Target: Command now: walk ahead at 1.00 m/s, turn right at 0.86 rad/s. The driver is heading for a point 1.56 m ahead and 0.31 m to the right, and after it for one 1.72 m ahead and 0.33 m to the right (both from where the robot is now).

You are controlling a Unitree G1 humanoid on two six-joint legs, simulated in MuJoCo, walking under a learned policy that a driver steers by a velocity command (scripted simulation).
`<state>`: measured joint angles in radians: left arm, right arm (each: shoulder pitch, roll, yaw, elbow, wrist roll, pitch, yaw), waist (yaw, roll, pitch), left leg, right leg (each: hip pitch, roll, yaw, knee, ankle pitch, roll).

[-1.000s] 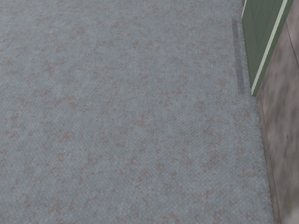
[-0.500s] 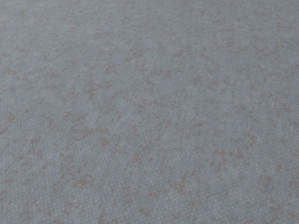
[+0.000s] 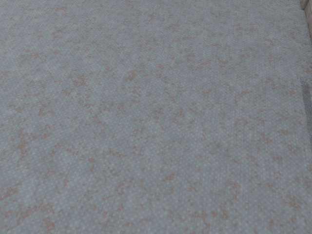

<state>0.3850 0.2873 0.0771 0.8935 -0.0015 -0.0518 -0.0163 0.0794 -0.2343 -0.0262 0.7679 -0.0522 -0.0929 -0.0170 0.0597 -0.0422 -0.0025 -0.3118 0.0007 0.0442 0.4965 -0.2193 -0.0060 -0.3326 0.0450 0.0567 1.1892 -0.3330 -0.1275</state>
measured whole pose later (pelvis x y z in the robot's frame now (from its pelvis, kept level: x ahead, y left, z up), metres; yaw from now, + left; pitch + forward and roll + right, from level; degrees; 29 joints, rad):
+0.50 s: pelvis +0.44 -0.10 -0.01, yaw -28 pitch +0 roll -1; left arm 0.36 0.32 0.06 0.81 0.02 -0.02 -0.01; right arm 0.14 -0.22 0.01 0.65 -0.07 -0.08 0.01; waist 0.01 -0.01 0.06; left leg -0.57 0.12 -0.09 1.25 -0.38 -0.05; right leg -0.23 0.23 0.01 0.51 -0.27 -0.19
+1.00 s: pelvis +0.92 -0.24 +0.01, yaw -16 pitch +1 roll +1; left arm 0.08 0.25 -0.03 0.60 0.08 -0.08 -0.01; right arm 0.49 -0.32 -0.06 0.86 -0.01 -0.06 0.02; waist -0.05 0.00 0.03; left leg -0.16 -0.19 -0.11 0.39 -0.23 0.14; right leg -0.64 -0.07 0.09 1.06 -0.30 0.01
